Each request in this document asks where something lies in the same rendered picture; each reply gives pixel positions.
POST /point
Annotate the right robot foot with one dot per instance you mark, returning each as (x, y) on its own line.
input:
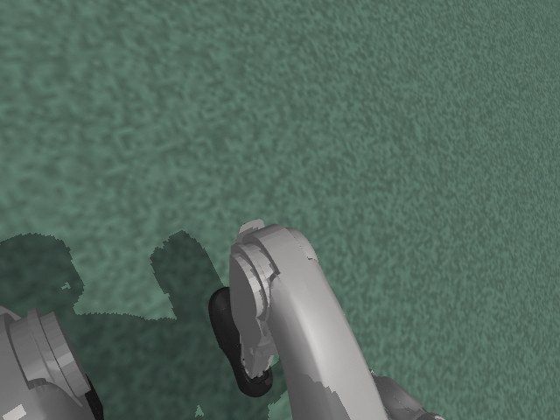
(228, 339)

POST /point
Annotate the left robot foot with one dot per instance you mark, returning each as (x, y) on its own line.
(94, 402)

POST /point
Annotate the right robot hand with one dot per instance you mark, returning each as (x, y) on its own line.
(398, 403)

